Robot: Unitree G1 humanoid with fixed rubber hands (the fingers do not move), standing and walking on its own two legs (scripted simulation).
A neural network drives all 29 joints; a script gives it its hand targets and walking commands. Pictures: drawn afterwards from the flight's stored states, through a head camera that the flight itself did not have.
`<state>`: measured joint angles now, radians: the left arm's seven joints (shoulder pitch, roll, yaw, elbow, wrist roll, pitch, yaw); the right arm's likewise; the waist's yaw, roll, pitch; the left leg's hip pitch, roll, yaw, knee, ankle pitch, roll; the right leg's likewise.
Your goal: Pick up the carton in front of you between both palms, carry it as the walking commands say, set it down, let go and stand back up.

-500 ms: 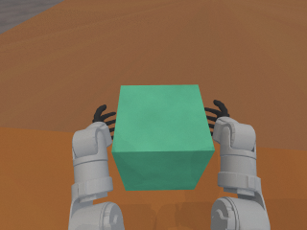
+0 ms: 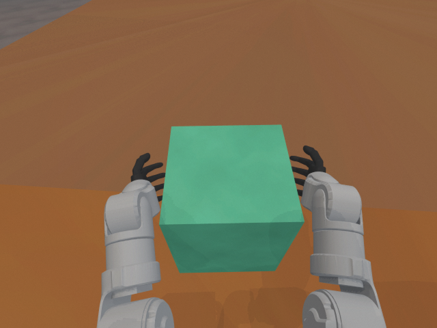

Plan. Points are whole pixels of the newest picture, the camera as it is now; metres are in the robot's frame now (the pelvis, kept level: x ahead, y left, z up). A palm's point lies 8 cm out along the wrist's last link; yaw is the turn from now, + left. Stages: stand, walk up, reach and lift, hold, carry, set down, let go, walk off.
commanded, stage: carry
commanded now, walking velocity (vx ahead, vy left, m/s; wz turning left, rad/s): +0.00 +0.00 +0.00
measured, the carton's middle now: (227, 203) +0.35 +0.00 +0.05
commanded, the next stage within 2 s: none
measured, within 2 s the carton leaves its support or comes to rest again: neither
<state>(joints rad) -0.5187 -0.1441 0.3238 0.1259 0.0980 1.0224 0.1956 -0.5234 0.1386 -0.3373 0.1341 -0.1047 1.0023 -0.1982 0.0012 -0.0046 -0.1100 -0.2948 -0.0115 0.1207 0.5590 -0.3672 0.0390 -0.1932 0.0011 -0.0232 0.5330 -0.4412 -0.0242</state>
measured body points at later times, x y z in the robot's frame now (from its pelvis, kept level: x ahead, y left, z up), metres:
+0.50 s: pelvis -0.02 +0.00 +0.00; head -0.05 +0.00 +0.45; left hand +0.32 +0.16 +0.11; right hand +0.32 -0.16 +0.11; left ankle +0.01 +0.08 -0.73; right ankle -0.05 -0.11 -0.73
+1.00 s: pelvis -0.03 +0.00 +0.00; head -0.06 +0.00 +0.45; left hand +0.31 +0.16 +0.11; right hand +0.31 -0.16 +0.11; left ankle +0.01 +0.08 -0.73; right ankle -0.05 -0.11 -0.73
